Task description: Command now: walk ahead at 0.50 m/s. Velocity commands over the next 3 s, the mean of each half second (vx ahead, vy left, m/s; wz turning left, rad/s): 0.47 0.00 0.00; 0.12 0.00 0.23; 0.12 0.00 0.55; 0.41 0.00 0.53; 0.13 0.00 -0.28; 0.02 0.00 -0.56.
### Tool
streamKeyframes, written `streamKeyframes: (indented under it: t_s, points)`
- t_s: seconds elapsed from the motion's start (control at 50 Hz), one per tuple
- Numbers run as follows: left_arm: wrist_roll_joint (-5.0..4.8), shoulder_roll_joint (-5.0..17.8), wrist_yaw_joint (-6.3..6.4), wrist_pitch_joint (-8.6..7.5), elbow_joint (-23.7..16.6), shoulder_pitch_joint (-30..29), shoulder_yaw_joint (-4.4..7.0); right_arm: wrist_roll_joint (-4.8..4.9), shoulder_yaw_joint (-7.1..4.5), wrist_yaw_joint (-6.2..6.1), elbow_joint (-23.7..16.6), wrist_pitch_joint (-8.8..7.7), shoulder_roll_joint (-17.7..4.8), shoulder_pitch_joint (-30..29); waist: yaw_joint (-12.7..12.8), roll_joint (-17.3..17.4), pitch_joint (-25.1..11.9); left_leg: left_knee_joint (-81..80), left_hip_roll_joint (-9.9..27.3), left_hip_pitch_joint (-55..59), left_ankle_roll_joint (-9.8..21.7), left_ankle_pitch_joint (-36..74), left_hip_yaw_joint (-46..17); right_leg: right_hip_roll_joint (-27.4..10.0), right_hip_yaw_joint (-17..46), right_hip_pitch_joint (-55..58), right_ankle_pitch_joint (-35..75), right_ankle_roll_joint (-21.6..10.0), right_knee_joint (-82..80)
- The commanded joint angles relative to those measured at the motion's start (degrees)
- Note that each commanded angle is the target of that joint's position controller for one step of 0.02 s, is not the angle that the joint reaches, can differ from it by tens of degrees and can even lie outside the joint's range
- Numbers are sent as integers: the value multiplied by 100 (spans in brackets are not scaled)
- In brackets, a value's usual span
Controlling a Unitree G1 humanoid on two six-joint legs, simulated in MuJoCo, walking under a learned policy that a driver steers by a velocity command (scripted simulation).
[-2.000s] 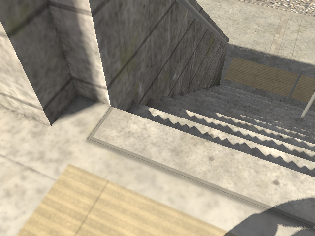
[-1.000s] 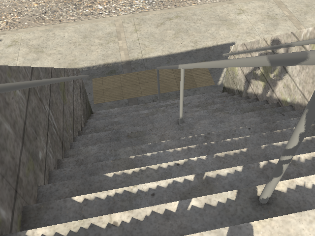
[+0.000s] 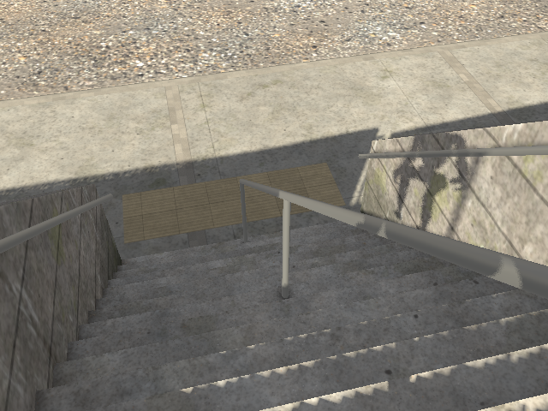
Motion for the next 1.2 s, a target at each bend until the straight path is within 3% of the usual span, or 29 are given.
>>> streamKeyframes:
  t_s: [0.02, 0.14, 0.2, 0.24, 0.28, 0.3, 0.32, 0.36, 0.38, 0.42, 0.46, 0.5, 0.52, 0.56, 0.58, 0.64, 0.7, 0.76, 0.8, 0.82, 0.86, 0.88, 0.9, 0.94, 0.96, 1.02, 1.04, 1.1, 1.2]
  points:
    - [11, 676, 94, -335, -505, -710, 76, -80, -181, 118, -211, 195, -446, 49, -581, -218, 468, -433, 4, 87, -58, 1928, -116, -1332, 1704, -1708, 442, -862, -1298]
    - [-87, 741, 360, -381, -532, -319, 121, -16, 102, 457, -553, 41, -40, -849, -253, -465, 482, -3193, -147, 1501, -182, 4291, 679, -835, 1150, -2168, -1491, -586, -534]
    - [157, 601, 492, -195, -342, 202, 172, 128, 129, 393, -561, -140, -98, -1026, 319, -541, 633, -4932, 375, 1072, -109, 4029, 485, -880, 1277, -739, -910, -709, 699]
    - [143, 497, 619, 68, -163, 584, 186, 151, 62, 304, -196, -199, -150, -361, 490, -450, 624, -6078, 611, 1542, 77, 3740, 636, -830, 1291, -228, 674, -827, 1803]
    - [17, 650, 476, 229, -85, 300, 243, 17, -71, 280, 547, -191, -211, 1678, -501, -244, -513, -5814, 652, 4124, 318, 4178, 1063, -371, 660, -1178, 1528, -838, 4379]
    - [-49, 149, 354, 169, -207, 562, 171, 4, -120, 328, 739, -207, -647, 2193, -445, 1184, -810, -4985, 1621, 5268, 799, 6206, -90, 500, 347, -2705, -2046, -572, 7428]
    - [-207, 347, 381, 136, -409, 742, 172, 62, -46, 422, 571, -302, -667, 2150, -248, 875, -846, -3359, 2104, 6180, 899, 6711, -625, 265, 660, -4565, -2302, -653, 8030]
    - [-106, 526, 431, 67, -527, -31, 117, 191, -217, 360, 778, -370, -1110, 2432, -612, 634, -790, -4257, 2810, 5647, 1752, 2561, -1532, 45, 1021, -5813, -1230, -627, 7864]
    - [54, 733, 459, 148, -595, -675, 181, 225, -179, 265, 799, -448, -910, 2116, -610, 476, -338, -4979, 2985, 4648, 2124, 779, -2367, -190, 1067, -5843, -783, -349, 7240]
    - [61, 499, 487, 289, -634, -1323, 158, 35, 162, 248, 829, -640, -261, 1653, -293, -390, 943, -4712, 2480, 2616, 1742, 1620, -1808, -135, 1526, -5626, 537, 6, 5639]
    - [50, 124, 351, 353, -556, -1125, 25, 115, 412, 154, 722, -700, 148, 868, 403, -452, 1137, -4779, 1616, 283, 1146, 2322, -625, -175, 1013, -3751, 2121, 325, 2967]
    - [200, -292, 225, 447, 198, 29, -13, 46, 343, 186, 772, -798, -212, 763, 585, 355, -14, -4716, 1376, -407, 909, 2782, -289, -181, 312, -1038, 4248, 216, 2447]
    - [118, -180, 219, 503, 342, 275, 31, 137, 313, 208, 785, -796, -274, 715, 643, 571, -110, -4467, 1371, -131, 776, 3326, -210, -174, 260, -919, 4247, 142, 2512]
    - [126, 173, 133, 324, -98, -1151, 143, 286, 334, 99, 1027, -788, -106, 1468, -82, 630, 445, -3911, 1171, 1695, 825, 1396, -577, -416, 608, -2942, 5021, -48, 991]
    - [226, 71, 144, 291, -223, -1593, 135, 187, 346, 62, 1167, -726, -45, 2006, -377, 593, 486, -3641, 1312, 2417, 937, 1318, -901, -441, 843, -3636, 4644, -64, 810]
    - [88, -182, 1, 165, -557, -2428, 50, -81, 372, -80, 1056, -470, 148, 2167, -651, 241, 558, -3201, 1309, 2457, 1066, -5, -1142, -462, 806, -3475, 5271, 155, -626]
    - [-91, -317, -234, 159, -540, -2214, 4, -72, 363, -64, 915, -369, 112, 1634, -747, 231, 697, -2965, 845, 963, 869, -137, -627, -352, 471, -1037, 5631, 228, -2052]
    - [-225, -67, -171, -32, -585, -1776, 82, -172, 372, -120, 965, -371, 229, 1907, -922, 255, 833, -2033, 665, 1531, 812, 782, -874, -652, 740, -327, 6166, 251, -3646]
    - [-137, 315, -85, -99, -127, -162, 239, -78, 271, -110, 896, -309, -110, 1453, -255, 478, 73, -402, 689, 844, 896, 1055, -1205, -1100, 907, 1673, 6697, 147, -3273]
    - [-73, 549, -29, -114, -105, 296, 298, -33, 208, -84, 839, -325, -131, 1672, 41, -278, 108, 734, 68, 836, 724, -635, -477, -1200, 578, 1862, 6811, 336, -4190]
    - [-123, 605, -30, 26, -68, 868, 243, 275, 90, -89, 1014, -164, 219, 2955, -371, -1529, -1203, 4166, -576, -1768, 374, -5101, 412, -2326, 727, 4879, 9923, 190, -578]
    - [-448, 385, -52, 93, -191, 696, 158, 218, 134, -149, 922, -98, 133, 2612, -167, -1546, -1424, 4233, -131, -2198, 336, -4552, 332, -2418, 837, 4454, 8395, -81, -661]
    - [-495, 568, -42, 126, -327, 425, 185, -65, 140, -148, 715, 33, 203, 1937, -111, -1250, -944, 4963, -112, -2241, 268, -3600, 421, -2539, 1053, 3299, 7343, -504, -1243]
    - [-336, 744, 203, 109, -565, -116, 204, -283, 105, -61, 162, 223, 40, 769, -117, -1398, -754, 5387, 69, -2396, -30, -1999, 579, -3162, 2111, 1708, 3885, -1607, -2541]
    - [-180, 411, 252, 173, -723, -332, 35, -277, 74, -47, -104, 314, -119, 222, -231, -658, -202, 4539, 80, -2253, -151, -1035, 350, -2726, 1514, 643, 3068, -1457, -2648]
    - [-136, 390, 359, 155, -701, -172, -118, -237, 114, 17, -286, 426, 275, -250, -365, -613, 133, 4864, -243, -2458, -324, -537, 108, -2434, 1181, -315, 3437, -978, -2077]
    - [-155, 443, 400, 144, -720, -22, -125, -85, 162, 33, -515, 463, 400, -483, -465, -379, 249, 4390, -291, -2510, -398, -179, 154, -2328, 976, -651, 2885, -866, -2190]
    - [-318, 381, 461, 200, -889, -229, -277, -8, 260, 132, -1009, 549, 614, -1071, -518, -589, 185, 3556, -355, -2801, -717, 521, -12, -2236, 1233, -769, 1188, -733, -2286]
    - [-190, 628, 467, 175, -1151, 15, -231, -75, 207, 133, -1533, 587, 406, -1675, -293, -737, 195, 2749, -175, -3431, -763, 511, -42, -2233, 1347, 181, 416, -657, -2555]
